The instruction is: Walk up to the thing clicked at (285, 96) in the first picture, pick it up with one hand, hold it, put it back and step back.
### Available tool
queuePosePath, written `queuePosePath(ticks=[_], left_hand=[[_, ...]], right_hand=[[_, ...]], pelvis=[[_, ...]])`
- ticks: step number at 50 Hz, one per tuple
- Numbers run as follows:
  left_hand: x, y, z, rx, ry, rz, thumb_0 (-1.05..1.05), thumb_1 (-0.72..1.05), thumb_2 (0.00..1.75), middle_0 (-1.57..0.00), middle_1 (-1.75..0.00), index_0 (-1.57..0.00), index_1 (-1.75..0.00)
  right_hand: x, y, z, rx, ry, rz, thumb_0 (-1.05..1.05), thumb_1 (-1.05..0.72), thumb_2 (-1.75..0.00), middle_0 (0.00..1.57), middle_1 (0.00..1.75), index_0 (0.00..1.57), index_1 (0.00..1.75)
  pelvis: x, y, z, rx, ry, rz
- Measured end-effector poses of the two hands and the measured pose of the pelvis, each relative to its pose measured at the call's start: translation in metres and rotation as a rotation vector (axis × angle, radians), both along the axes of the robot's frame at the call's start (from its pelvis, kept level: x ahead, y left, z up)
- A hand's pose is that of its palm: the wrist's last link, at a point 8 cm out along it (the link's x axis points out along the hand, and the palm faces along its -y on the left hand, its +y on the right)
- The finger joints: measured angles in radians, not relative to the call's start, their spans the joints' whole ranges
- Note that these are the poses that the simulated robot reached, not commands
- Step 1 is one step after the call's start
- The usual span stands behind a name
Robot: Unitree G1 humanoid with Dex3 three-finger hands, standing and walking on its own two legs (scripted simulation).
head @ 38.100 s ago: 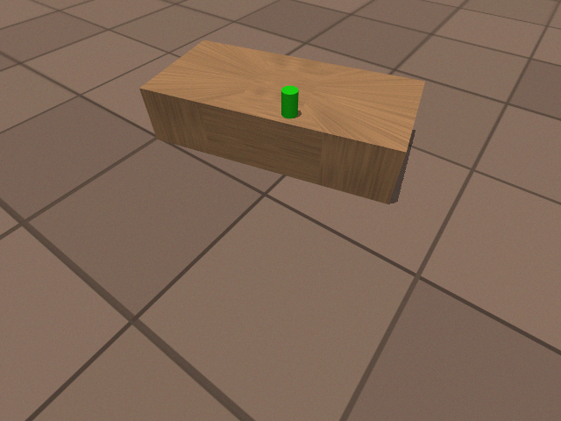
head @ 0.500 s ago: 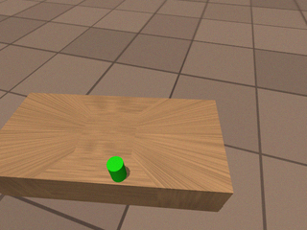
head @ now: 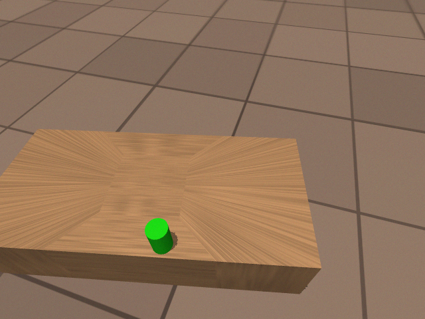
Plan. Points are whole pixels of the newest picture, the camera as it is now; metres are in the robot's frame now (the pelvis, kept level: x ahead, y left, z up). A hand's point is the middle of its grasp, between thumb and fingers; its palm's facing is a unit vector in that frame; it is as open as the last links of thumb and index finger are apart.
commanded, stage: stand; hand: left
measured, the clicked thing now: (159, 236) +0.45 +0.22 -0.39
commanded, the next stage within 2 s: step back in 0.50 s
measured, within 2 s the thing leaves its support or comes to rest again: neither
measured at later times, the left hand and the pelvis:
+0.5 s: hand out of the picture +0.08 +0.25 -0.16, palm faces -0.02 -0.94 -0.34, open 7.4 cm; pelvis +0.01 +0.00 +0.00, yaw +0 degrees
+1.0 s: hand out of the picture +0.09 +0.32 -0.18, palm faces -0.06 -0.94 -0.34, open 7.4 cm; pelvis -0.06 +0.07 -0.01, yaw -1 degrees
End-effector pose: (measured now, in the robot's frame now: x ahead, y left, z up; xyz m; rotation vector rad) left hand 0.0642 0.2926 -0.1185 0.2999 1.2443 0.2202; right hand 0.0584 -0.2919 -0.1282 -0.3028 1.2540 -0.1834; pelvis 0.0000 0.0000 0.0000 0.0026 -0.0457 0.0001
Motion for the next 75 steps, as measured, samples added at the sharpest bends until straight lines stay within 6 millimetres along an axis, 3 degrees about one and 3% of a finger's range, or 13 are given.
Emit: queuePosePath(ticks=[25, 32, 40, 45, 52, 63, 69, 75], left_hand=[[0.010, -0.003, 0.000, -0.001, -0.002, -0.021, 0.00, 0.90, 0.89, -0.21, -0.29, -0.20, -0.30], [0.012, 0.013, -0.003, 0.025, -0.024, -0.011, 0.00, 0.90, 0.89, -0.21, -0.30, -0.20, -0.30], [0.027, 0.054, -0.018, 0.039, -0.075, -0.070, 0.00, 0.90, 0.89, -0.21, -0.30, -0.20, -0.30], [0.032, 0.070, -0.027, 0.019, -0.108, -0.074, 0.00, 0.90, 0.89, -0.21, -0.29, -0.20, -0.30], [0.010, 0.073, -0.022, -0.002, -0.071, -0.105, 0.00, 0.90, 0.89, -0.21, -0.29, -0.20, -0.30], [-0.042, 0.071, -0.013, 0.054, -0.045, -0.131, 0.00, 0.90, 0.89, -0.21, -0.29, -0.20, -0.30], [-0.065, 0.072, 0.004, 0.057, -0.099, -0.107, 0.00, 0.90, 0.89, -0.21, -0.30, -0.20, -0.30], [-0.078, 0.081, 0.007, 0.052, -0.156, -0.118, 0.00, 0.90, 0.89, -0.21, -0.30, -0.20, -0.30]], right_hand=[[0.006, -0.004, 0.001, -0.001, 0.001, -0.005, 0.01, -0.91, -0.90, 0.21, 0.30, 0.20, 0.30], [0.006, -0.011, -0.002, -0.030, -0.001, -0.010, 0.01, -0.91, -0.90, 0.21, 0.30, 0.20, 0.30], [-0.033, 0.002, 0.002, -0.105, 0.044, -0.021, 0.01, -0.91, -0.90, 0.21, 0.30, 0.20, 0.30], [-0.067, 0.029, 0.006, -0.123, 0.091, -0.027, 0.01, -0.91, -0.90, 0.20, 0.30, 0.20, 0.30], [-0.087, 0.053, 0.011, -0.112, 0.073, -0.054, 0.01, -0.91, -0.90, 0.21, 0.30, 0.21, 0.30], [-0.086, 0.055, -0.020, -0.035, -0.067, -0.074, 0.01, -0.91, -0.90, 0.21, 0.30, 0.21, 0.30], [-0.095, 0.058, -0.006, -0.018, -0.085, -0.041, 0.01, -0.91, -0.90, 0.21, 0.30, 0.20, 0.30], [-0.122, 0.054, 0.001, -0.076, -0.069, 0.001, 0.01, -0.91, -0.90, 0.21, 0.30, 0.20, 0.30]], pelvis=[[0.006, -0.002, 0.000, 0.001, 0.010, -0.006], [-0.014, 0.004, -0.008, -0.010, 0.021, -0.008], [-0.036, 0.039, -0.021, -0.009, 0.049, 0.001], [-0.052, 0.058, -0.023, -0.011, 0.033, -0.008], [-0.067, 0.072, -0.014, -0.024, 0.046, -0.028], [-0.100, 0.071, -0.026, -0.024, 0.003, -0.065], [-0.122, 0.068, -0.015, 0.035, 0.010, -0.070], [-0.151, 0.081, -0.016, 0.025, 0.033, -0.042]])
